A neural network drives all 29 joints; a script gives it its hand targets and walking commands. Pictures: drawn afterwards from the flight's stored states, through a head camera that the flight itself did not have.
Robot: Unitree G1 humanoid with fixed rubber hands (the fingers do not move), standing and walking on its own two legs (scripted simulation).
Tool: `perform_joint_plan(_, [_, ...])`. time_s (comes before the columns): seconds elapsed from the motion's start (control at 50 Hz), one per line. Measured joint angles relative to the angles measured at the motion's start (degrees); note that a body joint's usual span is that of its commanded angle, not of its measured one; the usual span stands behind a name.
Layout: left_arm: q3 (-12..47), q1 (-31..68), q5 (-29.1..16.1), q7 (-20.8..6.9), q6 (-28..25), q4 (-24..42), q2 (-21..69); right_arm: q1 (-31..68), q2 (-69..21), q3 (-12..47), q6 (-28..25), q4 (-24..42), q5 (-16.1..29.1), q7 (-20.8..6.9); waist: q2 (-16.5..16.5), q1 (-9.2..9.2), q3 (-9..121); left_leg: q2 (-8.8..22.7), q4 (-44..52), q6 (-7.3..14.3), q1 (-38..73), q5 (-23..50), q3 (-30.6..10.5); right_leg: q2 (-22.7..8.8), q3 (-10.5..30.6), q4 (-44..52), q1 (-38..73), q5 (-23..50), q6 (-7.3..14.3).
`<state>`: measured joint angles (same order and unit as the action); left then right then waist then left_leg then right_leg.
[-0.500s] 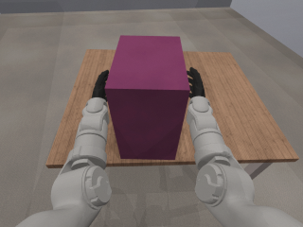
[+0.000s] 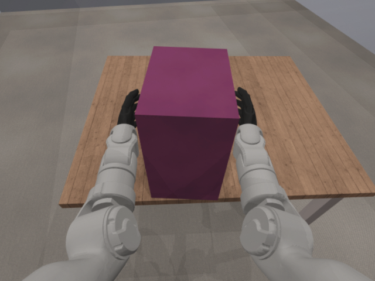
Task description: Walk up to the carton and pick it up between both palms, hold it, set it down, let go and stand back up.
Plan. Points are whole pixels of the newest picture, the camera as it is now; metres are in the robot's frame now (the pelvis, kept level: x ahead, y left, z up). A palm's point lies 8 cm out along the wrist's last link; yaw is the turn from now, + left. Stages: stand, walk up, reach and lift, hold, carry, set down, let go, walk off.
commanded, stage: set down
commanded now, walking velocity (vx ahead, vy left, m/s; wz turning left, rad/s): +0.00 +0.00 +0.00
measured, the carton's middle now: (187, 127) +0.45 +0.02 +0.07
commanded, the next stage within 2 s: none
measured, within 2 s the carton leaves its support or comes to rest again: neither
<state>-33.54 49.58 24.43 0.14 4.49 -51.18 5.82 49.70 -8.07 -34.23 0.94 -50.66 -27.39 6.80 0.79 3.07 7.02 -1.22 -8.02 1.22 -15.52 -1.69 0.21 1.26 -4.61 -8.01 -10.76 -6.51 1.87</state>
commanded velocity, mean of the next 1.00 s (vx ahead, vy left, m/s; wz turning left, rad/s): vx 0.00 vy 0.00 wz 0.00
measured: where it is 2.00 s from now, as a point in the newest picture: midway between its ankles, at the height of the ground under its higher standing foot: outside the picture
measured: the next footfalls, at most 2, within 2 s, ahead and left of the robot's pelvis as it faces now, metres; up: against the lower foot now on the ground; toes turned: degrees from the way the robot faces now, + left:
none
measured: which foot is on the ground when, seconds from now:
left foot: down 0.00-1.00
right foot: down 0.00-1.00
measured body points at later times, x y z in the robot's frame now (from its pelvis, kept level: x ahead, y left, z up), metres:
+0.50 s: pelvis -0.01 +0.00 +0.00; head +0.03 +0.00 +0.45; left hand +0.43 +0.16 +0.10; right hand +0.44 -0.11 +0.11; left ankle +0.01 +0.11 -0.75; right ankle -0.04 -0.09 -0.75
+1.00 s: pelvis -0.01 +0.00 +0.00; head +0.05 +0.00 +0.45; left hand +0.43 +0.16 +0.09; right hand +0.44 -0.11 +0.11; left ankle +0.01 +0.11 -0.75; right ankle -0.04 -0.09 -0.75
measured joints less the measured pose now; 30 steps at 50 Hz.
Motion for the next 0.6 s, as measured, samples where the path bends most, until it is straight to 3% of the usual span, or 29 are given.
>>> perform_joint_plan(0.6, [-6.2, 2.5, 5.2, -2.9, -2.7, 0.3, 1.2, 0.6, -3.3, -6.3, 0.0, 5.9, -6.8, -3.3, 0.1, 0.66, -3.9, 0.2, 1.2, -0.1, 1.7, 1.0, 0.2, 0.2, 0.1, 0.3, 1.2, 0.6, 0.1])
